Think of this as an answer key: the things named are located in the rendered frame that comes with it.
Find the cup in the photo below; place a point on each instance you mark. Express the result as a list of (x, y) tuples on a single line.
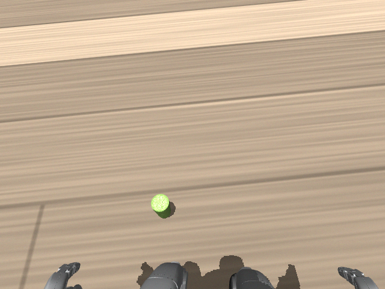
[(161, 205)]

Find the right robot hand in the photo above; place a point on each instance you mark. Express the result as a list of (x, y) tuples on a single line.
[(357, 278)]

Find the left robot hand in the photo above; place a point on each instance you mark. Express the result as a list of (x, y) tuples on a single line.
[(59, 279)]

